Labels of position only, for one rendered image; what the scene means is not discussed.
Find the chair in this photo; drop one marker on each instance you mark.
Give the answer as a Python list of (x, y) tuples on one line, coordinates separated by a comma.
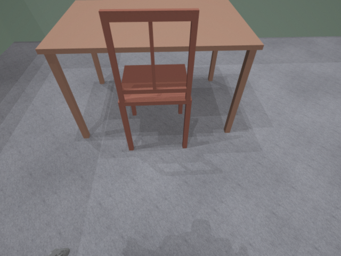
[(144, 85)]

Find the table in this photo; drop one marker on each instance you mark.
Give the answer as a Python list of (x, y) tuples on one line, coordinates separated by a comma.
[(220, 28)]

